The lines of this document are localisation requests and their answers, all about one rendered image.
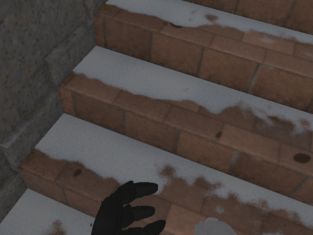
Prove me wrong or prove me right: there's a robot right thigh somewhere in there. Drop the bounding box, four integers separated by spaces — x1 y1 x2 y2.
194 220 238 235

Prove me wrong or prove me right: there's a left robot hand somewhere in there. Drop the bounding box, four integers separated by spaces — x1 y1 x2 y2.
90 180 166 235

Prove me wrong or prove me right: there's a right robot shin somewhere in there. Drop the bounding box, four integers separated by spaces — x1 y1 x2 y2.
204 217 218 223

